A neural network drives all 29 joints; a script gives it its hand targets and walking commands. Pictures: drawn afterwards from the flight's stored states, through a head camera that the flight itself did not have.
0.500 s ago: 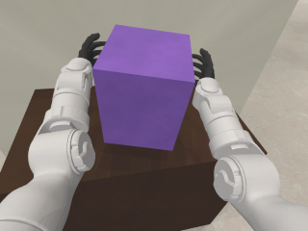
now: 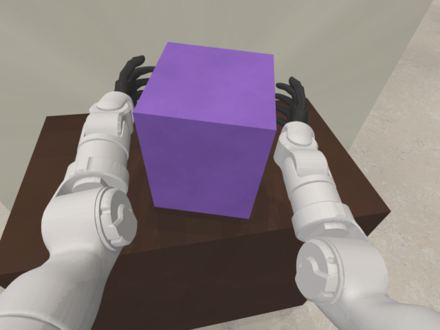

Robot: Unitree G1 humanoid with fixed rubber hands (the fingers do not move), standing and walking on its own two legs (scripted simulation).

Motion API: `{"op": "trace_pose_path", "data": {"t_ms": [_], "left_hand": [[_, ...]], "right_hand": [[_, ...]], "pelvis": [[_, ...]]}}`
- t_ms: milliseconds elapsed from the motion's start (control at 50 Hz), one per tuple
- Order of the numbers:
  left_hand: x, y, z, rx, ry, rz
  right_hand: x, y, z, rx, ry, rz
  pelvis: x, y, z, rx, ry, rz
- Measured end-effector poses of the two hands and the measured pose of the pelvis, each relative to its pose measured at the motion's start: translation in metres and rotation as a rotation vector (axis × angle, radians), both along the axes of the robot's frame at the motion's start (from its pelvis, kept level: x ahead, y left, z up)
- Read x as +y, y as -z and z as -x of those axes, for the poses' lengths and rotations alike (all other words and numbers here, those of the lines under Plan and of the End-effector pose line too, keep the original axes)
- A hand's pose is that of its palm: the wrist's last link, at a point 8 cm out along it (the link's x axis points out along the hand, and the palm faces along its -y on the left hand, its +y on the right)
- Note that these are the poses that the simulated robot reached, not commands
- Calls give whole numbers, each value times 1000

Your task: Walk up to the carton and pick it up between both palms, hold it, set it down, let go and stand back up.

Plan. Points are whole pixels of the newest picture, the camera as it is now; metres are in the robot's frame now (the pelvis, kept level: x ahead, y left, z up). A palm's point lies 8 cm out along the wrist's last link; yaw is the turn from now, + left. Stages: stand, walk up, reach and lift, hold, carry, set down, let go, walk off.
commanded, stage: set down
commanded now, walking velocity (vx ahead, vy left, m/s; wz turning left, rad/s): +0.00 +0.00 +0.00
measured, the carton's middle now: (210, 134) +0.45 +0.04 +0.12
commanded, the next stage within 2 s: none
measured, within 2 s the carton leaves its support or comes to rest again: rests again in 0.46 s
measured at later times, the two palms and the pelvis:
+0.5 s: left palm (131, 116) +0.45 +0.18 +0.16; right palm (291, 140) +0.40 -0.11 +0.15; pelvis +0.00 +0.00 +0.00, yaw -1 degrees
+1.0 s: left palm (128, 118) +0.45 +0.19 +0.16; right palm (288, 141) +0.40 -0.10 +0.15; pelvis +0.00 +0.00 +0.00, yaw -1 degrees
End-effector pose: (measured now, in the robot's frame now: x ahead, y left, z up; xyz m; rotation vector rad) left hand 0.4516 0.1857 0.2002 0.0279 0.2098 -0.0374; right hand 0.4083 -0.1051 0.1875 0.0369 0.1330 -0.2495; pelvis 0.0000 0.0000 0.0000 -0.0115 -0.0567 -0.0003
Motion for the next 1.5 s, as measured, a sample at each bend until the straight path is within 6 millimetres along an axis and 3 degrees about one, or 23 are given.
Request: {"op": "trace_pose_path", "data": {"t_ms": [480, 1500], "left_hand": [[-1, 35, 1, 29, 14, 14], [2, 49, 1, -16, -10, 35]], "right_hand": [[-1, 32, 5, 16, 18, 4], [2, 45, 1, -54, -7, 60]], "pelvis": [[1, 0, 0, 9, 16, 1], [-1, 1, -7, -3, 27, 1]]}}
